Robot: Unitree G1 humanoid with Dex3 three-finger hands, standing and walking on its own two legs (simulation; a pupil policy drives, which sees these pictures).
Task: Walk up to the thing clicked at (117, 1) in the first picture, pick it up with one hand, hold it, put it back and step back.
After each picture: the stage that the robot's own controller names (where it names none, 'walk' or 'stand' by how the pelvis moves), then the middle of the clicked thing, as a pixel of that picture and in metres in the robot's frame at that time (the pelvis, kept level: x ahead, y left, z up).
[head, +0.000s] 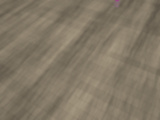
stand; out of the picture +2.19 -0.44 -0.66
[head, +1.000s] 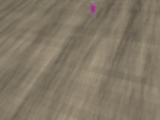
walk; (93, 10) +2.08 +0.05 -0.63
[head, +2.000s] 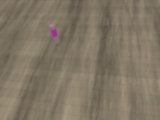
walk; (54, 33) +1.37 +0.43 -0.65
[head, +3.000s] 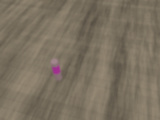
walk; (56, 70) +0.89 +0.35 -0.63
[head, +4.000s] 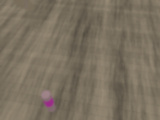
walk; (48, 101) +0.55 +0.31 -0.63
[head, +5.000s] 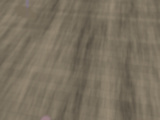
stand; out of the picture +0.38 +0.31 -0.64
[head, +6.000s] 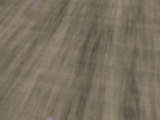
stand; out of the picture +0.39 +0.28 -0.66
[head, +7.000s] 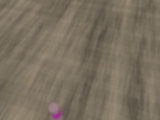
stand; (56, 113) +0.43 +0.23 -0.64
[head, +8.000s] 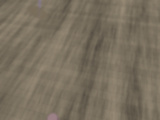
stand; out of the picture +0.41 +0.26 -0.66
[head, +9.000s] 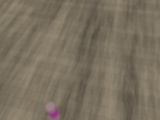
stand; (53, 112) +0.44 +0.28 -0.65
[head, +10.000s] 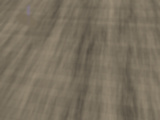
stand; out of the picture +0.38 +0.30 -0.66
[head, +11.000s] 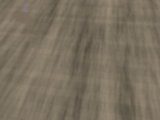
stand; out of the picture +0.37 +0.30 -0.66
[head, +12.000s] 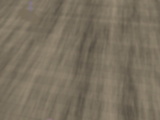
stand; out of the picture +0.38 +0.28 -0.66
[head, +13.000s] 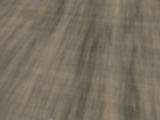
stand; out of the picture +0.38 +0.28 -0.66
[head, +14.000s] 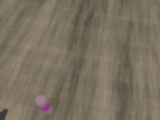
go down; (44, 105) +0.42 +0.28 -0.60
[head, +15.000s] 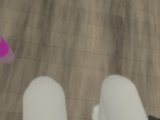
go down; out of the picture +0.45 +0.35 -0.24
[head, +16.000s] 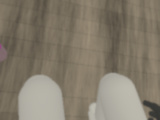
close in; out of the picture +0.44 +0.36 -0.23
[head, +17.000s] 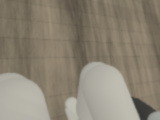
close in; out of the picture +0.41 +0.40 -0.15
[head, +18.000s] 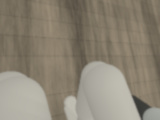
lift; out of the picture +0.39 +0.36 -0.16
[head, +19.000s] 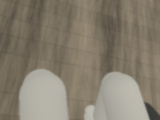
lift; out of the picture +0.30 +0.34 -0.09
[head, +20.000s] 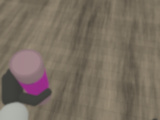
lift; (35, 82) +0.31 +0.18 +0.06
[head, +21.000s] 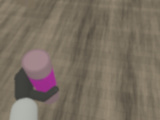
hold; (44, 81) +0.33 +0.16 +0.05
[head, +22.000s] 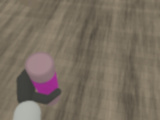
hold; (46, 83) +0.32 +0.16 +0.05
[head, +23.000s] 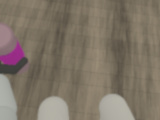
crouch; (11, 54) +0.42 +0.25 -0.04
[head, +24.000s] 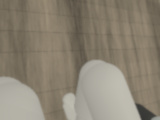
lower; out of the picture +0.41 +0.35 -0.16
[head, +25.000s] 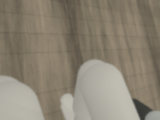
lower; out of the picture +0.41 +0.36 -0.16
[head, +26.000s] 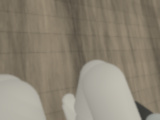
lower; out of the picture +0.40 +0.36 -0.16
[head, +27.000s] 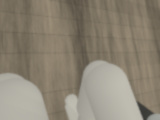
lower; out of the picture +0.39 +0.35 -0.16
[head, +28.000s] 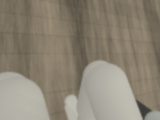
loosen; out of the picture +0.39 +0.35 -0.16
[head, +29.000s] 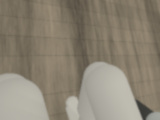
withdraw; out of the picture +0.39 +0.34 -0.16
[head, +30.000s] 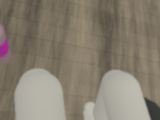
stand; out of the picture +0.41 +0.32 -0.19
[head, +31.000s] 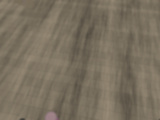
stand; out of the picture +0.37 +0.22 -0.57
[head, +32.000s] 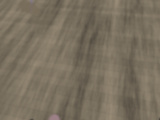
stand; out of the picture +0.38 +0.24 -0.60
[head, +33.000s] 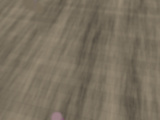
stand; out of the picture +0.38 +0.23 -0.61
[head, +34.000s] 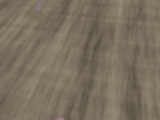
walk; out of the picture +0.40 +0.23 -0.66
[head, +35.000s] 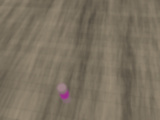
walk; (64, 94) +0.54 +0.23 -0.64
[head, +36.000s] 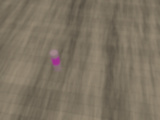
walk; (55, 61) +0.85 +0.28 -0.63
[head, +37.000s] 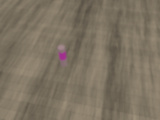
stand; (62, 56) +1.02 +0.26 -0.64
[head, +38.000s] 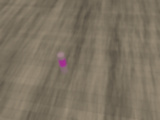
stand; (62, 63) +0.99 +0.27 -0.66
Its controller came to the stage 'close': yes
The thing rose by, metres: 0.68
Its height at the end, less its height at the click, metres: +0.00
